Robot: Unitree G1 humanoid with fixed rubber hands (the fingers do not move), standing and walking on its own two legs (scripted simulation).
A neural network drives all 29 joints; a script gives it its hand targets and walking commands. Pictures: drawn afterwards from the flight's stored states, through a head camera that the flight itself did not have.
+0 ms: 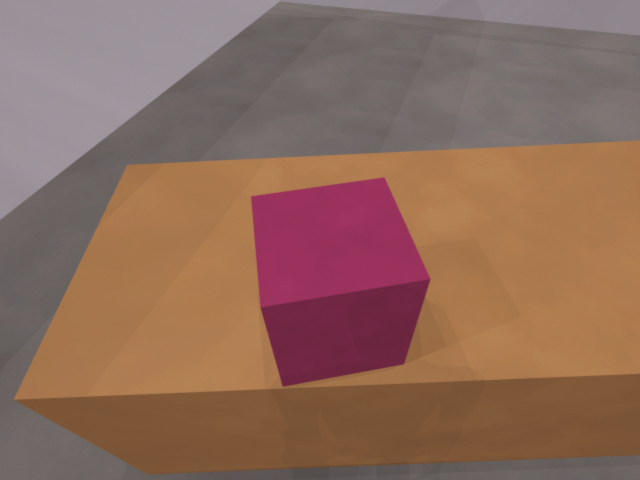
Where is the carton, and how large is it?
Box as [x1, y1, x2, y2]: [251, 177, 429, 386]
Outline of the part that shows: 384,177 251,196 260,307 283,386 402,364 404,362 427,288 429,277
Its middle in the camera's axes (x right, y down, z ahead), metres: +0.02 +0.07 +0.62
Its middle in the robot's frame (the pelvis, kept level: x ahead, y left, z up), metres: +0.41 +0.01 -0.04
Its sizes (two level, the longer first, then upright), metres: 0.210 0.200 0.250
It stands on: a pedestal, 0.61 m high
